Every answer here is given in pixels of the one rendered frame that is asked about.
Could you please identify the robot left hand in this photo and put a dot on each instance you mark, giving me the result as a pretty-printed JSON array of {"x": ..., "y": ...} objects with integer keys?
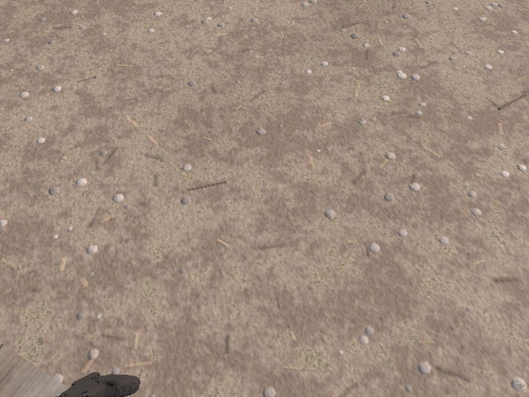
[{"x": 96, "y": 385}]

